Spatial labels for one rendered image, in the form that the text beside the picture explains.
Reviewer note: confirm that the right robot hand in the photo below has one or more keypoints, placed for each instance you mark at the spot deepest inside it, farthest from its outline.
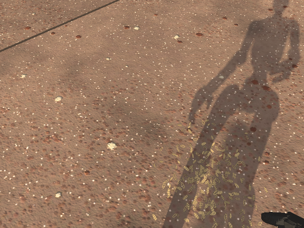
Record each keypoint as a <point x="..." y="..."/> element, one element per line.
<point x="283" y="220"/>

